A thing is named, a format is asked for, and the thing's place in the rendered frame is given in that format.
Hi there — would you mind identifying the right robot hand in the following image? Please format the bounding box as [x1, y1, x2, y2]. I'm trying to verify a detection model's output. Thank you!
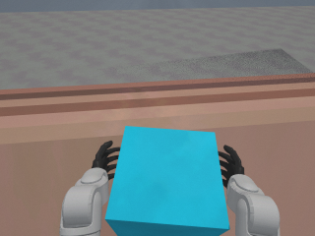
[218, 145, 245, 188]

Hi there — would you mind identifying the left robot forearm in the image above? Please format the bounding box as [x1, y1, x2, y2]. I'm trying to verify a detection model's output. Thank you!
[59, 167, 109, 236]

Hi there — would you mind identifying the left robot hand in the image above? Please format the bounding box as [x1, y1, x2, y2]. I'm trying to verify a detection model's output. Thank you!
[92, 141, 121, 180]

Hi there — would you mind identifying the right robot forearm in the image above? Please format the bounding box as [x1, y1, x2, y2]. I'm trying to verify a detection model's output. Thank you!
[226, 174, 281, 236]

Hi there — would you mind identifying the carton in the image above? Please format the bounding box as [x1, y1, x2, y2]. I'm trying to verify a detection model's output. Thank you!
[105, 126, 230, 236]

